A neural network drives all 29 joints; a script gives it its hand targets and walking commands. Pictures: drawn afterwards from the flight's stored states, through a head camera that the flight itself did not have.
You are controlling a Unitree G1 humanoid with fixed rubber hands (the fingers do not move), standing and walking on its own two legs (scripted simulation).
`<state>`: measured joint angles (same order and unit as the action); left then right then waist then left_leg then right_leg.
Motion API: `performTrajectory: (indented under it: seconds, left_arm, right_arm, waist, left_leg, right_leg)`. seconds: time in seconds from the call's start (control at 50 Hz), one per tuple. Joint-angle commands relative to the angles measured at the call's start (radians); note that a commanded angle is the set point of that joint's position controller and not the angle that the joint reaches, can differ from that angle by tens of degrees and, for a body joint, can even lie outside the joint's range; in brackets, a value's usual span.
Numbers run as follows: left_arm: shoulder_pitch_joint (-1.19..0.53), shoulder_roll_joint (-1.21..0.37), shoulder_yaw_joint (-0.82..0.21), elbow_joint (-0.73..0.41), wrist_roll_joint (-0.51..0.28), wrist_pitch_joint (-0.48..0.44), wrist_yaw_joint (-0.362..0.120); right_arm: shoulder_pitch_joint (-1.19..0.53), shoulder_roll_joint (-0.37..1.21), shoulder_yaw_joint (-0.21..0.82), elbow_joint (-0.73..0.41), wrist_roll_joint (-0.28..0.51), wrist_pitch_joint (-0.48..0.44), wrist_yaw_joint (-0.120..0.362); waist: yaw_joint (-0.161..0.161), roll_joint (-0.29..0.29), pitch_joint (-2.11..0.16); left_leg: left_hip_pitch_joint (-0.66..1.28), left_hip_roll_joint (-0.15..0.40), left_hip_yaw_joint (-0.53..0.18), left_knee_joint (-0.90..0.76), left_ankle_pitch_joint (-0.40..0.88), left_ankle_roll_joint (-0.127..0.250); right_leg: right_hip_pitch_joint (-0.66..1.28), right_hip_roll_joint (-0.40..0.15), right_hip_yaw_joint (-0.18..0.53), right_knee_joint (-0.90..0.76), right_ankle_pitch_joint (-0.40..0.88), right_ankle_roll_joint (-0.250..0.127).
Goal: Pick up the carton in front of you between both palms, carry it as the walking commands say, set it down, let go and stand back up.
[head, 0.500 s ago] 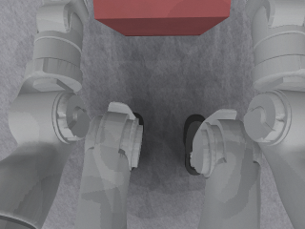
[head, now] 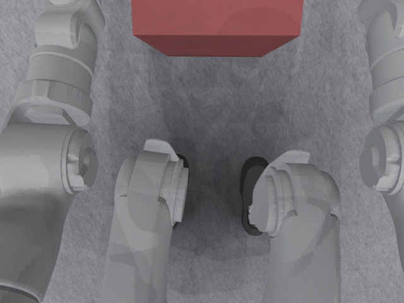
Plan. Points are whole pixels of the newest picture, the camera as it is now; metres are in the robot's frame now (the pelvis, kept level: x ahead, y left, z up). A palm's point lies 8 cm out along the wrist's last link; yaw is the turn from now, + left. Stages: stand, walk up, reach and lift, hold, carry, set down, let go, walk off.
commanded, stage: set down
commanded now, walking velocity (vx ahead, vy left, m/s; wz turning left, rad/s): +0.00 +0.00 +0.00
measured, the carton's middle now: out of the picture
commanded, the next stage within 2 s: let go in 0.90 s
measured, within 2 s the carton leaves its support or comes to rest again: neither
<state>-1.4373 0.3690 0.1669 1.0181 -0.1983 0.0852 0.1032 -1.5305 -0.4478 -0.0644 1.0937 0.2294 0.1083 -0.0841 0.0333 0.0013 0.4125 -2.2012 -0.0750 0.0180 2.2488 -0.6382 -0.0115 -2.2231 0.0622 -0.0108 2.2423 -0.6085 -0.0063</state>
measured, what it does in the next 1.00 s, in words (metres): rises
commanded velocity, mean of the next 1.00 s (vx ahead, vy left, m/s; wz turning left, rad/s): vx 0.00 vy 0.00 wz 0.00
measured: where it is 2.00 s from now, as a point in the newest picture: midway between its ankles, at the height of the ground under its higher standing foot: (211, 206)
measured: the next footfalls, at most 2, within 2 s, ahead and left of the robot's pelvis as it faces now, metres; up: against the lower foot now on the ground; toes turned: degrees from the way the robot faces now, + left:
none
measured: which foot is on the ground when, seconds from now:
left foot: down 0.00-1.00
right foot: down 0.00-1.00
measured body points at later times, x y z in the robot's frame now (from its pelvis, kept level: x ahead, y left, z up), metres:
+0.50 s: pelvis +0.01 -0.01 +0.13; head +0.36 -0.02 +0.42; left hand +0.57 +0.21 +0.02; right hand +0.59 -0.19 +0.01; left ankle +0.10 +0.11 -0.33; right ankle +0.11 -0.11 -0.33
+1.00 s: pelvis +0.03 -0.01 +0.26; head +0.35 -0.01 +0.59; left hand +0.56 +0.21 +0.16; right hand +0.58 -0.19 +0.16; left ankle +0.10 +0.11 -0.33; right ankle +0.10 -0.11 -0.33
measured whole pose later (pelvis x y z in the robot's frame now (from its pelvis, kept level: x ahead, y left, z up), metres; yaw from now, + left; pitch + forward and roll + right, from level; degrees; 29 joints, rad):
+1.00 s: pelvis +0.03 -0.01 +0.26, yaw +0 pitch +45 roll +1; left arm -1.12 0.28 0.33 0.86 -0.01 0.16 0.02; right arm -1.20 -0.29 -0.24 0.90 -0.02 0.19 -0.04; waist 0.03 -0.01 -0.03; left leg -1.62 -0.06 -0.04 1.21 -0.38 -0.01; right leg -1.64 0.06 0.03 1.21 -0.36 -0.01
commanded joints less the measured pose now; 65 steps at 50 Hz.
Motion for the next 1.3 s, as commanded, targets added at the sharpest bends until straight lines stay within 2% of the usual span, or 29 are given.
performTrajectory:
  seconds: [0.0, 0.06, 0.08, 0.18, 0.2, 0.26, 0.28, 0.3, 0.32, 0.34, 0.36, 0.38, 0.4, 0.48, 0.7, 0.72, 0.78, 0.9, 0.92, 0.94, 0.98, 1.0, 1.02, 1.04, 1.08, 1.14, 1.2, 1.22, 1.28]
  left_arm:
    - [-0.290, 0.135, 0.037, -0.222, 0.041, 0.053, 0.023]
    - [-0.205, 0.069, 0.083, -0.135, 0.066, 0.087, 0.031]
    - [-0.211, 0.061, 0.078, -0.121, 0.083, 0.086, 0.019]
    - [-0.153, 0.015, 0.118, -0.148, 0.134, 0.078, 0.005]
    - [-0.159, 0.010, 0.137, -0.117, 0.141, 0.084, 0.001]
    - [-0.136, 0.033, 0.133, -0.189, 0.135, 0.068, 0.008]
    - [-0.110, 0.010, 0.134, -0.141, 0.122, 0.079, 0.003]
    - [-0.110, 0.047, 0.168, -0.138, 0.151, 0.081, 0.001]
    - [-0.103, 0.061, 0.151, -0.150, 0.123, 0.083, -0.004]
    - [-0.150, 0.077, 0.147, -0.213, 0.114, 0.077, -0.004]
    - [-0.180, 0.088, 0.157, -0.210, 0.139, 0.074, -0.007]
    - [-0.156, 0.092, 0.200, -0.286, 0.136, 0.073, -0.007]
    - [-0.105, 0.126, 0.175, -0.212, 0.120, 0.079, -0.014]
    - [-0.094, 0.092, 0.139, -0.234, 0.129, 0.108, -0.032]
    - [0.091, 0.028, 0.160, -0.224, 0.160, 0.083, -0.073]
    - [0.014, 0.013, 0.114, -0.281, 0.154, 0.085, -0.067]
    - [0.060, 0.049, 0.170, -0.248, 0.155, 0.070, -0.080]
    - [0.101, 0.074, 0.173, -0.282, 0.179, 0.053, -0.085]
    - [0.167, 0.065, 0.177, -0.284, 0.193, 0.047, -0.097]
    - [0.208, 0.049, 0.149, -0.252, 0.201, 0.056, -0.097]
    - [0.286, 0.056, 0.194, -0.315, 0.244, 0.044, -0.111]
    - [0.331, 0.056, 0.174, -0.269, 0.246, 0.044, -0.130]
    - [0.390, 0.009, 0.169, -0.321, 0.270, 0.038, -0.140]
    - [0.389, 0.014, 0.150, -0.312, 0.276, 0.043, -0.144]
    - [0.529, 0.044, 0.144, -0.345, 0.307, 0.019, -0.160]
    - [0.636, -0.047, 0.076, -0.389, 0.268, 0.008, -0.176]
    - [0.721, -0.014, 0.053, -0.435, 0.249, -0.018, -0.174]
    - [0.747, 0.031, 0.073, -0.431, 0.247, -0.021, -0.169]
    - [0.922, -0.030, 0.053, -0.446, 0.224, -0.042, -0.165]
  right_arm:
    - [-0.288, -0.115, -0.065, -0.145, -0.043, 0.039, -0.009]
    - [-0.263, -0.104, -0.078, -0.089, -0.130, 0.069, -0.005]
    - [-0.206, -0.063, -0.106, -0.102, -0.098, 0.076, -0.002]
    - [-0.153, -0.068, -0.166, -0.085, -0.166, 0.060, 0.018]
    - [-0.178, -0.066, -0.168, -0.117, -0.188, 0.056, 0.020]
    - [-0.160, -0.035, -0.167, -0.130, -0.192, 0.056, 0.021]
    - [-0.141, -0.032, -0.165, -0.156, -0.200, 0.052, 0.026]
    - [-0.174, -0.012, -0.130, -0.158, -0.184, 0.067, 0.032]
    - [-0.158, -0.006, -0.143, -0.189, -0.209, 0.056, 0.037]
    - [-0.199, -0.058, -0.154, -0.267, -0.182, 0.064, 0.025]
    - [-0.184, -0.039, -0.163, -0.214, -0.187, 0.074, 0.015]
    - [-0.202, -0.022, -0.123, -0.298, -0.168, 0.081, 0.015]
    - [-0.184, -0.017, -0.120, -0.292, -0.191, 0.082, 0.011]
    - [-0.131, -0.025, -0.141, -0.280, -0.168, 0.122, 0.016]
    - [0.043, 0.037, -0.205, -0.271, -0.226, 0.083, 0.032]
    - [0.001, -0.017, -0.204, -0.291, -0.212, 0.083, 0.038]
    - [0.023, 0.065, -0.170, -0.271, -0.244, 0.077, 0.037]
    - [0.108, 0.095, -0.183, -0.332, -0.257, 0.065, 0.043]
    - [0.126, 0.054, -0.181, -0.304, -0.246, 0.071, 0.037]
    - [0.204, 0.094, -0.193, -0.266, -0.268, 0.063, 0.036]
    - [0.315, 0.091, -0.204, -0.315, -0.277, 0.065, 0.027]
    - [0.357, 0.157, -0.177, -0.304, -0.298, 0.062, 0.025]
    - [0.385, 0.089, -0.186, -0.368, -0.297, 0.055, 0.023]
    - [0.479, 0.122, -0.219, -0.331, -0.334, 0.055, 0.026]
    - [0.546, 0.181, -0.180, -0.475, -0.308, 0.031, 0.021]
    - [0.673, 0.150, -0.175, -0.479, -0.310, 0.017, 0.032]
    - [0.773, 0.228, -0.104, -0.567, -0.264, -0.017, 0.053]
    - [0.827, 0.207, -0.116, -0.604, -0.292, -0.022, 0.055]
    - [0.966, 0.197, -0.117, -0.579, -0.299, -0.034, 0.072]
  waist:
    - [0.041, 0.014, -1.524]
    - [0.025, -0.067, -1.361]
    - [0.011, 0.029, -1.326]
    - [0.033, 0.037, -1.283]
    - [-0.019, 0.002, -1.328]
    - [0.049, -0.002, -1.371]
    - [-0.021, -0.083, -1.350]
    - [0.057, -0.088, -1.334]
    - [-0.031, -0.155, -1.441]
    - [0.057, -0.055, -1.495]
    - [0.015, -0.055, -1.512]
    - [0.096, -0.115, -1.567]
    - [0.050, -0.207, -1.567]
    - [0.025, -0.077, -1.580]
    - [0.043, -0.033, -1.529]
    - [-0.006, 0.037, -1.541]
    - [0.036, -0.103, -1.483]
    - [-0.006, -0.102, -1.567]
    - [0.058, -0.026, -1.529]
    - [-0.018, -0.053, -1.539]
    - [0.040, -0.040, -1.547]
    - [0.001, -0.076, -1.493]
    - [0.063, 0.018, -1.491]
    - [-0.036, -0.025, -1.464]
    - [0.044, 0.011, -1.409]
    - [-0.024, 0.012, -1.303]
    - [0.018, -0.003, -1.269]
    - [-0.050, -0.029, -1.273]
    - [0.030, -0.019, -1.144]
  left_leg:
    - [0.694, 0.026, 0.027, -0.276, 0.413, -0.023]
    - [0.669, 0.007, 0.026, -0.352, 0.364, -0.015]
    - [0.670, 0.016, 0.010, -0.380, 0.305, -0.006]
    - [0.608, 0.004, 0.012, -0.444, 0.350, -0.018]
    - [0.633, 0.012, 0.004, -0.452, 0.378, -0.014]
    - [0.634, -0.013, 0.027, -0.547, 0.372, -0.026]
    - [0.577, -0.002, -0.001, -0.562, 0.376, -0.016]
    - [0.585, -0.005, 0.029, -0.581, 0.367, -0.007]
    - [0.585, -0.007, 0.020, -0.614, 0.338, -0.010]
    - [0.625, -0.009, 0.056, -0.597, 0.383, -0.021]
    - [0.607, -0.006, 0.053, -0.610, 0.392, -0.019]
    - [0.630, -0.006, 0.062, -0.628, 0.439, -0.004]
    - [0.538, -0.010, 0.050, -0.649, 0.403, 0.000]
    - [0.706, -0.010, 0.058, -0.708, 0.457, -0.004]
    - [0.958, -0.014, 0.011, -0.912, 0.665, -0.014]
    - [0.974, 0.002, -0.009, -0.929, 0.659, -0.025]
    - [0.928, -0.011, 0.008, -0.991, 0.613, -0.009]
    - [1.081, -0.007, -0.018, -1.108, 0.665, -0.004]
    - [1.116, -0.002, 0.008, -1.137, 0.700, -0.007]
    - [1.115, -0.008, -0.014, -1.174, 0.699, -0.010]
    - [1.223, -0.014, 0.000, -1.193, 0.718, 0.006]
    - [1.203, -0.008, -0.013, -1.223, 0.706, 0.007]
    - [1.213, 0.000, 0.018, -1.222, 0.711, -0.009]
    - [1.265, 0.005, -0.006, -1.289, 0.683, -0.009]
    - [1.394, 0.009, -0.027, -1.292, 0.768, 0.005]
    - [1.378, 0.015, -0.026, -1.377, 0.682, -0.010]
    - [1.434, 0.016, -0.039, -1.414, 0.662, 0.003]
    - [1.506, 0.032, -0.061, -1.424, 0.718, 0.002]
    - [1.550, 0.026, -0.041, -1.475, 0.601, 0.002]
  right_leg:
    - [0.710, -0.008, 0.002, -0.233, 0.353, -0.020]
    - [0.645, -0.010, -0.022, -0.323, 0.254, 0.002]
    - [0.576, 0.006, -0.034, -0.338, 0.221, -0.005]
    - [0.503, -0.001, -0.018, -0.410, 0.260, -0.015]
    - [0.542, 0.002, -0.004, -0.448, 0.303, -0.015]
    - [0.686, 0.012, -0.001, -0.506, 0.332, -0.013]
    - [0.697, 0.014, -0.019, -0.524, 0.349, -0.014]
    - [0.736, 0.001, 0.009, -0.556, 0.337, -0.001]
    - [0.861, 0.007, -0.031, -0.562, 0.370, 0.011]
    - [0.887, 0.007, -0.007, -0.559, 0.409, 0.005]
    - [0.932, 0.018, 0.015, -0.600, 0.435, 0.005]
    - [0.999, 0.009, 0.019, -0.610, 0.461, 0.021]
    - [1.096, 0.003, 0.009, -0.606, 0.499, 0.019]
    - [1.071, 0.027, 0.018, -0.692, 0.521, 0.021]
    - [1.046, 0.024, 0.020, -0.903, 0.569, 0.028]
    - [1.045, 0.027, 0.012, -0.920, 0.592, 0.009]
    - [1.156, 0.008, 0.027, -0.987, 0.552, 0.031]
    - [1.304, 0.013, 0.032, -1.102, 0.613, 0.035]
    - [1.324, -0.002, 0.062, -1.134, 0.656, 0.026]
    - [1.390, 0.006, 0.045, -1.120, 0.699, 0.023]
    - [1.383, 0.007, 0.051, -1.192, 0.678, 0.046]
    - [1.416, 0.007, 0.058, -1.215, 0.722, 0.042]
    - [1.435, -0.010, 0.077, -1.254, 0.697, 0.030]
    - [1.451, 0.014, 0.025, -1.267, 0.668, 0.034]
    - [1.353, 0.004, 0.041, -1.307, 0.640, 0.042]
    - [1.511, -0.005, 0.047, -1.378, 0.683, 0.026]
    - [1.518, -0.014, 0.040, -1.414, 0.569, 0.023]
    - [1.529, -0.013, 0.035, -1.422, 0.619, 0.023]
    - [1.600, -0.024, 0.049, -1.479, 0.500, 0.024]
